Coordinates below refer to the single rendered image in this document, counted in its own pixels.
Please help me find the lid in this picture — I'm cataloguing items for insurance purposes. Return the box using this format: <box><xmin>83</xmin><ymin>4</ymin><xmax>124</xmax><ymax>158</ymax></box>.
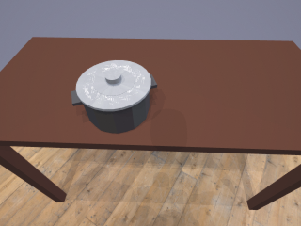
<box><xmin>75</xmin><ymin>60</ymin><xmax>151</xmax><ymax>112</ymax></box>

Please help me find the pot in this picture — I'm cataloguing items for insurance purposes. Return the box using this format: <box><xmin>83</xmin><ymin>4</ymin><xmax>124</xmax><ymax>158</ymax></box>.
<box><xmin>71</xmin><ymin>74</ymin><xmax>157</xmax><ymax>134</ymax></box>

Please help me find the table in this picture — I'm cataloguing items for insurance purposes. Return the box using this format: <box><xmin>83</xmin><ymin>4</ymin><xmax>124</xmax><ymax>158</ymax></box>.
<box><xmin>0</xmin><ymin>37</ymin><xmax>301</xmax><ymax>210</ymax></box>

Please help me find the knob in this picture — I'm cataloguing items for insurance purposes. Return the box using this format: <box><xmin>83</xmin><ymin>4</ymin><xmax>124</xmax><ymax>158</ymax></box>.
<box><xmin>104</xmin><ymin>70</ymin><xmax>121</xmax><ymax>85</ymax></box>

